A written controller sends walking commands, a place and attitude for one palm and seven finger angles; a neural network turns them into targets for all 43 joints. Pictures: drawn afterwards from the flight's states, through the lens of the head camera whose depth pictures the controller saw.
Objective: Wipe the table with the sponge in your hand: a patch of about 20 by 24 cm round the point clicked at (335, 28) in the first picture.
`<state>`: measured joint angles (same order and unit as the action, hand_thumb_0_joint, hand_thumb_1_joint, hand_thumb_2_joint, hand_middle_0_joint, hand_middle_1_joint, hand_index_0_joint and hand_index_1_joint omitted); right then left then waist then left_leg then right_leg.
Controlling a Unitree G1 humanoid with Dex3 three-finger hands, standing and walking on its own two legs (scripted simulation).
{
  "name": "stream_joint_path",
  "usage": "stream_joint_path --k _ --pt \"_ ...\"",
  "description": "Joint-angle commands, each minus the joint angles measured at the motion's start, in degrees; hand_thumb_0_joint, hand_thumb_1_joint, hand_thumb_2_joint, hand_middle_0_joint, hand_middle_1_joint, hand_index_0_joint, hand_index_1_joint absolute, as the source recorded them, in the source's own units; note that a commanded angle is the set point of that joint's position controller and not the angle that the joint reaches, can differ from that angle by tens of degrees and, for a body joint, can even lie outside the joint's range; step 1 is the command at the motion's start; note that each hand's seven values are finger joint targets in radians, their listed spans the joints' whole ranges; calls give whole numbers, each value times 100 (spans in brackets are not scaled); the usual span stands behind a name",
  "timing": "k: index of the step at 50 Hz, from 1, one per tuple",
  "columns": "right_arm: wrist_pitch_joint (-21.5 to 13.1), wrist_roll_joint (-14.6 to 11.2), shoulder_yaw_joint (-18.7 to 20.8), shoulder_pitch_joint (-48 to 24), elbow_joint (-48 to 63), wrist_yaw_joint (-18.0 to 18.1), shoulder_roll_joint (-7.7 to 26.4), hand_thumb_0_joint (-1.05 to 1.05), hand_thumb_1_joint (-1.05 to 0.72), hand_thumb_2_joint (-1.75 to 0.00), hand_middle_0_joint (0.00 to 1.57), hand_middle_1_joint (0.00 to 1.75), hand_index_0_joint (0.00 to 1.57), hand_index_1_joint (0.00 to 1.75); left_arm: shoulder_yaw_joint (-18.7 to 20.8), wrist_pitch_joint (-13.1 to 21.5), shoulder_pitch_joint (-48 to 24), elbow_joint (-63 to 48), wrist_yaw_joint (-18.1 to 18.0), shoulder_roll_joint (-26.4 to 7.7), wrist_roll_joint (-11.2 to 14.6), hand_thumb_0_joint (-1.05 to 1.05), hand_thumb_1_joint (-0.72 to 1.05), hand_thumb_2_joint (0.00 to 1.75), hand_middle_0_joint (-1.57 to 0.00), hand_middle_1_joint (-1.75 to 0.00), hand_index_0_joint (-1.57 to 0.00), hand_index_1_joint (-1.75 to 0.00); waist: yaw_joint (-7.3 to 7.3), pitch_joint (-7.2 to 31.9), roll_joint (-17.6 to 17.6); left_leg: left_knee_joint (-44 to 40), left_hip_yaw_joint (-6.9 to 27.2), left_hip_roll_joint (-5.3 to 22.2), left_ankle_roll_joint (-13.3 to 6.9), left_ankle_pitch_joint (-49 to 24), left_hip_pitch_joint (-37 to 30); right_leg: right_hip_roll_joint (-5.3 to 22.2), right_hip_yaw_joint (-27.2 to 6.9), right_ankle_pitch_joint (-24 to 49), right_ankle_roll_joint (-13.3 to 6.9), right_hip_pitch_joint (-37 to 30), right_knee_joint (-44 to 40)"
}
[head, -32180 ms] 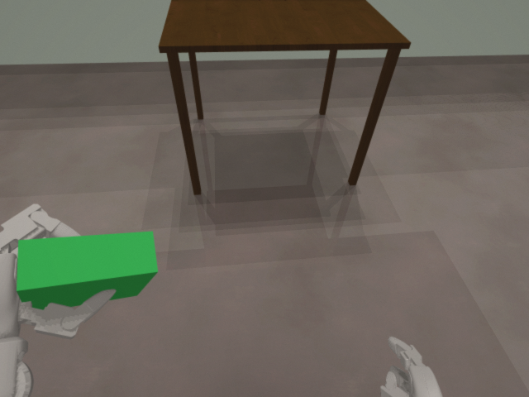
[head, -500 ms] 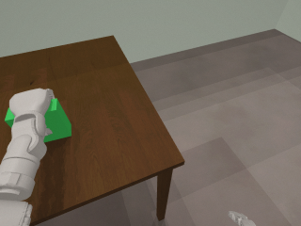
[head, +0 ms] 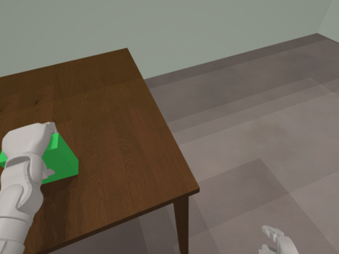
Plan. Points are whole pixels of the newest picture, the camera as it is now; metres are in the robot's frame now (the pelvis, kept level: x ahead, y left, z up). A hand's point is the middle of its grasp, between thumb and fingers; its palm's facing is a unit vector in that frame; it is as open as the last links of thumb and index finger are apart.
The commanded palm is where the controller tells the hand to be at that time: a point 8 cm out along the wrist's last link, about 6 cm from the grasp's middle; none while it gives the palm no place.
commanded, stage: wipe back along the first lane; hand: left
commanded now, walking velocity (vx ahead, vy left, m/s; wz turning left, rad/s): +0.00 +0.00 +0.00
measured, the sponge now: (47, 165) +0.30 +0.34 +0.05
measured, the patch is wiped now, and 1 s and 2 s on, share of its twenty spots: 1.00 1.00 1.00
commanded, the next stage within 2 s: lift the sponge slowly off the table in 0.84 s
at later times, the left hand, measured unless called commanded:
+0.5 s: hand (38, 171) +0.26 +0.31 +0.10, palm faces +0.03 -0.04 -1.00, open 9.1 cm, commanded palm +0.22 +0.31 +0.13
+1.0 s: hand (34, 194) +0.21 +0.29 +0.10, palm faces +0.09 -0.07 -0.99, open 9.1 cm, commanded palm +0.17 +0.29 +0.13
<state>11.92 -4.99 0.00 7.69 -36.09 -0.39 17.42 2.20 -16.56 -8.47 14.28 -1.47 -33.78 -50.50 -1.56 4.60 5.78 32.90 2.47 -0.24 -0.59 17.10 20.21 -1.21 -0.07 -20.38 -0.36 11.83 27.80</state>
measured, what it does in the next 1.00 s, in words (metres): stands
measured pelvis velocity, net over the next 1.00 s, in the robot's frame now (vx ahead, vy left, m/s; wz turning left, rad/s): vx -0.01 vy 0.01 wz -0.01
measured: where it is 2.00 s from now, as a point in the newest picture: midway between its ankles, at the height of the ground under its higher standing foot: outside the picture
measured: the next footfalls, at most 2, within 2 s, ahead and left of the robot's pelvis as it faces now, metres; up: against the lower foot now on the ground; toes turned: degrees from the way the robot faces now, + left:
none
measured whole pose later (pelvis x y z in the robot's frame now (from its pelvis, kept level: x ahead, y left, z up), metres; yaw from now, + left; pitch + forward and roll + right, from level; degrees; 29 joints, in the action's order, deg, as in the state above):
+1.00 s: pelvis -0.01 +0.01 +0.00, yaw -1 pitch +1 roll -1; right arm 10.4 -4.6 -1.2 3.7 -34.3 -0.5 15.5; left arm -0.2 -23.8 15.9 -15.1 -5.2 -28.7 -50.0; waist -4.4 3.9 6.4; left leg 33.2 1.3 -0.8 -1.1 17.0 17.1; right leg -0.5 -1.2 -20.9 0.3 9.7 29.6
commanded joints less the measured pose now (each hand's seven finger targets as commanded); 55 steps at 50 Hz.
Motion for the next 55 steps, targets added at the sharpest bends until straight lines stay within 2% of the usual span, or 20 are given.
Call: stream_joint_path --k 1,4,6,7,10,11,16,21,22,26,29,31,33,36,39,44,48,51,53,55 --pt "-276 40 206 -820 899 71 706 0 -90 -90 20 30 20 30 371 -57 53 -456 263 -962 145 0 10 130 -120 -160 -120 -160 -136 869 -810 -140 -212 -214 -276 -2249 -573 -134 86 3388 -212 -492 -94" --pt "-291 47 206 -834 904 80 671 0 -90 -90 20 30 20 30 204 -99 200 -645 264 -768 146 0 10 130 -120 -160 -120 -160 -76 791 -838 -113 -239 -217 -273 -2225 -610 -137 132 3379 -179 -436 -93" --pt "-288 50 186 -922 939 77 683 0 -90 -90 20 30 20 30 444 -112 328 -824 274 -1015 153 0 10 130 -120 -160 -120 -160 -158 854 -685 -111 -214 -217 -258 -2305 -613 -118 67 3437 -205 -506 -58" --pt "-296 49 180 -937 938 85 632 0 -90 -90 20 30 20 30 259 -134 418 -837 265 -790 175 0 10 130 -120 -160 -120 -160 -112 740 -694 -115 -243 -216 -264 -2270 -632 -119 121 3387 -185 -462 -58" --pt "-324 59 189 -949 980 65 626 0 -90 -90 20 30 20 30 316 -153 692 -1077 256 -774 208 0 10 130 -120 -160 -120 -160 -152 780 -737 -79 -217 -210 -257 -2363 -646 -120 120 3514 -185 -489 -39" --pt "-326 68 184 -1014 1025 59 630 0 -90 -90 20 30 20 30 485 -147 856 -1240 256 -896 236 0 10 130 -120 -160 -120 -160 -234 919 -710 -72 -205 -214 -253 -2435 -663 -102 56 3624 -194 -607 -12" --pt "-304 49 167 -1144 1082 69 607 0 -90 -90 20 30 20 30 219 -310 898 -1603 224 -573 248 0 10 130 -120 -160 -120 -160 -180 647 -660 -179 -177 -178 -239 -2226 -639 -133 118 3148 -197 -356 -71" --pt "-315 58 149 -1191 1080 94 617 0 -90 -90 20 30 20 30 485 -426 1228 -1728 165 -834 309 0 10 130 -120 -160 -120 -160 -282 694 -774 -234 -152 -185 -234 -2018 -607 -124 95 2950 -194 -489 -67" --pt "-307 58 146 -1185 1054 114 596 0 -90 -90 20 30 20 30 324 -453 1137 -1722 157 -691 288 0 10 130 -120 -160 -120 -160 -217 604 -784 -249 -172 -180 -234 -1949 -603 -127 152 2817 -182 -421 -67" --pt "-334 55 132 -1283 1128 102 575 0 -90 -90 20 30 20 30 294 -511 1439 -2011 144 -597 291 0 10 130 -120 -160 -120 -160 -305 605 -560 -305 -126 -164 -220 -1910 -678 -148 153 2559 -211 -370 -111" --pt "-361 56 129 -1257 1107 94 552 0 -90 -90 20 30 20 30 174 -531 1577 -2123 119 -454 289 0 10 130 -120 -160 -120 -160 -265 549 -594 -303 -107 -138 -219 -1863 -690 -166 206 2432 -208 -303 -111" --pt "-379 60 126 -1317 1160 63 532 0 -90 -90 20 30 20 30 251 -542 1918 -2327 89 -434 309 0 10 130 -120 -160 -120 -160 -354 644 -531 -329 -72 -123 -203 -1952 -723 -174 182 2424 -229 -381 -81" --pt "-410 49 131 -1303 1161 40 494 0 -90 -90 20 30 20 30 24 -554 2178 -2458 63 -119 346 0 10 130 -120 -160 -120 -160 -315 576 -614 -321 -81 -98 -201 -1899 -722 -181 248 2340 -209 -299 -74" --pt "-418 64 124 -1374 1170 22 512 0 -90 -90 20 30 20 30 180 -617 2341 -2693 2 -234 391 0 10 130 -120 -160 -120 -160 -366 568 -669 -352 -61 -86 -193 -1851 -703 -188 176 2373 -223 -331 -72" --pt "-447 53 130 -1371 1177 11 476 0 -90 -90 20 30 20 30 66 -664 2612 -2815 -47 -36 401 0 10 130 -120 -160 -120 -160 -343 399 -812 -364 -63 -69 -188 -1788 -648 -188 255 2277 -199 -254 -69" --pt "-470 51 112 -1431 1198 -8 440 0 -90 -90 20 30 20 30 -91 -774 2901 -3157 -114 124 350 0 10 130 -120 -160 -120 -160 -352 360 -684 -365 -71 -58 -184 -1770 -685 -185 224 2229 -208 -238 -66" --pt "-450 74 97 -1472 1160 48 457 0 -90 -90 20 30 20 30 56 -869 2577 -3144 -147 -117 253 0 10 130 -120 -160 -120 -160 -349 293 -807 -389 -77 -74 -195 -1561 -634 -183 151 2077 -212 -236 -88" --pt "-415 89 68 -1614 1161 106 482 0 -90 -90 20 30 20 30 212 -959 2299 -3295 -131 -392 194 0 10 130 -120 -160 -120 -160 -396 306 -547 -435 -70 -99 -196 -1486 -722 -188 40 1952 -243 -253 -133" --pt "-422 96 53 -1582 1162 150 447 0 -90 -90 20 30 20 30 3 -994 1997 -3248 -95 -233 164 0 10 130 -120 -160 -120 -160 -343 246 -544 -442 -72 -97 -213 -1475 -754 -182 112 1840 -231 -181 -156" --pt "-418 105 50 -1578 1139 177 458 0 -90 -90 20 30 20 30 61 -995 1900 -3254 -60 -355 145 0 10 130 -120 -160 -120 -160 -361 311 -511 -445 -66 -111 -218 -1496 -802 -179 111 1846 -232 -226 -168"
